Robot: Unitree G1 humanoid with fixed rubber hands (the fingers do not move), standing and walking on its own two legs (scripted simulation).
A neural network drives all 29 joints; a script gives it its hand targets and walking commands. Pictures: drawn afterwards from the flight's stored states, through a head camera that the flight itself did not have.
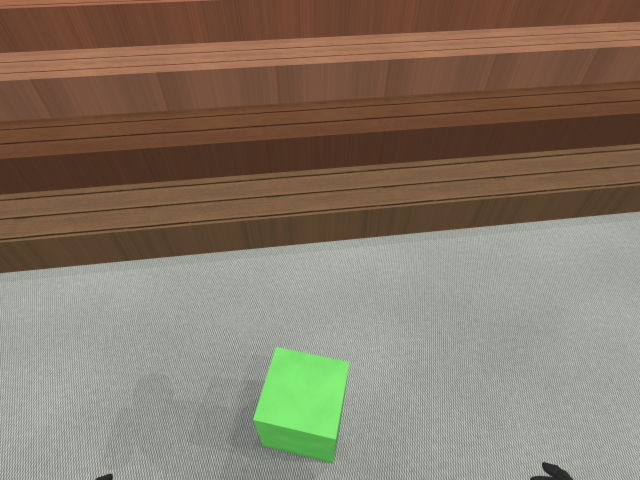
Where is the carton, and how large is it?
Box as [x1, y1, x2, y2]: [253, 347, 349, 462]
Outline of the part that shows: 276,347 253,418 263,445 332,462 349,362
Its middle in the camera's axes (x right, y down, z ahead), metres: -0.04 +0.46 +1.10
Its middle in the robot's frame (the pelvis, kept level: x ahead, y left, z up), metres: +0.43 +0.05 -0.66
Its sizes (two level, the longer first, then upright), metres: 0.210 0.200 0.250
